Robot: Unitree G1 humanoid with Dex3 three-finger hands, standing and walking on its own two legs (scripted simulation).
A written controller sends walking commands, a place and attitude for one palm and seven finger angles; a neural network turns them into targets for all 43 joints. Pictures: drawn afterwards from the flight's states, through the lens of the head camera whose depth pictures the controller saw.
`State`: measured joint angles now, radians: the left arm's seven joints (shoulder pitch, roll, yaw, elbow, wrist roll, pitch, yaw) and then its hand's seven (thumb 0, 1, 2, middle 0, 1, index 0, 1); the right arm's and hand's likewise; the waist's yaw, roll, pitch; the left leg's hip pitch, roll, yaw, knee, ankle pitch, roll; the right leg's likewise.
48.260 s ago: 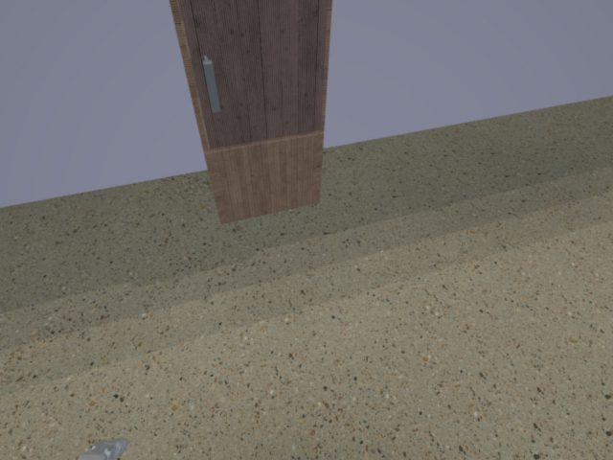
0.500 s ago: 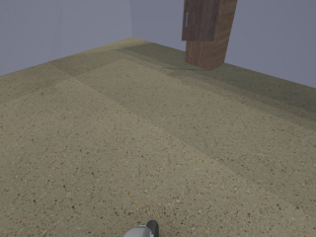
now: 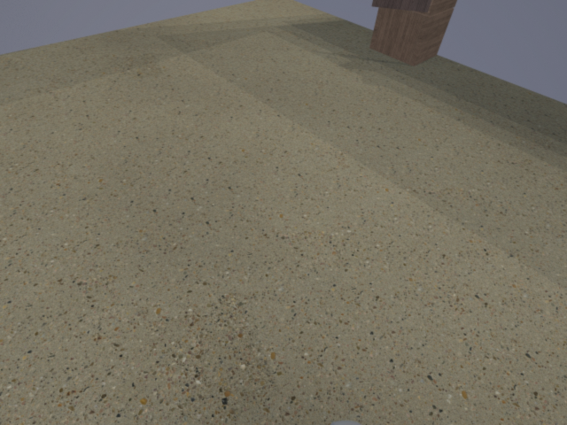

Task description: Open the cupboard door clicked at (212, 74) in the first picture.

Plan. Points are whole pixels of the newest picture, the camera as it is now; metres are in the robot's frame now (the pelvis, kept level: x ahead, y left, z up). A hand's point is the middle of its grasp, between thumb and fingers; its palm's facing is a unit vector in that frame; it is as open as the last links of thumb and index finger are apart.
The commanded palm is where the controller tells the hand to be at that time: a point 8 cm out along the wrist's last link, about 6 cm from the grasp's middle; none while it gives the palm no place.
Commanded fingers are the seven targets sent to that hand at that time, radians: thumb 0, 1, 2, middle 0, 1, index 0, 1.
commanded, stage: relax the arm and regain balance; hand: left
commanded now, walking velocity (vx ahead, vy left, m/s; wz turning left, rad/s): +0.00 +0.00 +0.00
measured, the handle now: out of the picture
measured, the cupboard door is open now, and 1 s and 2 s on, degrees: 38 38 38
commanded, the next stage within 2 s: come to a stop and stand still in 1.54 s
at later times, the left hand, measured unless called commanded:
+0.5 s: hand out of the picture -0.26 +0.39 -0.15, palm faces +0.00 -0.93 -0.36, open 16.3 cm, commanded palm none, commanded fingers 0.00 -0.50 0.30 -0.15 -0.30 -0.15 -0.30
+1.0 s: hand out of the picture -0.47 +0.35 -0.16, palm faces -0.06 -0.98 -0.21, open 16.8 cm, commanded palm none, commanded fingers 0.00 -0.50 0.30 -0.15 -0.30 -0.15 -0.30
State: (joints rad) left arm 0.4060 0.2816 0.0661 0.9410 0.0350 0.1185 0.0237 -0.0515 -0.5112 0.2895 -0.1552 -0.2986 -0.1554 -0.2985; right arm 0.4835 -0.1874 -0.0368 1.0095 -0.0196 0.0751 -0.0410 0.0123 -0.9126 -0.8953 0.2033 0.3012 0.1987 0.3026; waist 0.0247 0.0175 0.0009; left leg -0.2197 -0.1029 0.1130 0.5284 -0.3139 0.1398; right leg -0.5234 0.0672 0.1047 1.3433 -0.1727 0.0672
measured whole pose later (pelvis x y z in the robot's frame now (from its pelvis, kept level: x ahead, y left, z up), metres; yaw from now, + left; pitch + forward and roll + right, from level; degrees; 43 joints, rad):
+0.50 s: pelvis -0.29 +0.14 +0.00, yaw -3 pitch -4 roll -2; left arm 0.29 0.31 0.08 0.96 0.03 0.07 0.02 -0.08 -0.50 0.30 -0.15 -0.30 -0.15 -0.30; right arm 0.29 -0.16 -0.02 0.97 -0.05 0.08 -0.02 0.01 -0.91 -0.90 0.21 0.30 0.20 0.30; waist 0.01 0.04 0.08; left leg -0.37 -0.03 -0.06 0.50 -0.12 0.04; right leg -0.33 0.06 -0.05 1.05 -0.44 0.01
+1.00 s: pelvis -0.45 +0.17 +0.01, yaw -2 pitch +1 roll +0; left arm 0.33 0.15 -0.03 1.10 0.04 0.00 0.01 -0.13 -0.59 0.25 -0.16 -0.30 -0.16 -0.30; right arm 0.37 -0.17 -0.03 1.14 -0.02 0.03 -0.03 0.00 -0.92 -0.90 0.20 0.30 0.19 0.30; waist 0.00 0.04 0.04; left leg -0.06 0.05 -0.05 0.36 -0.34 -0.05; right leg -0.28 0.04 -0.10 0.46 -0.20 -0.08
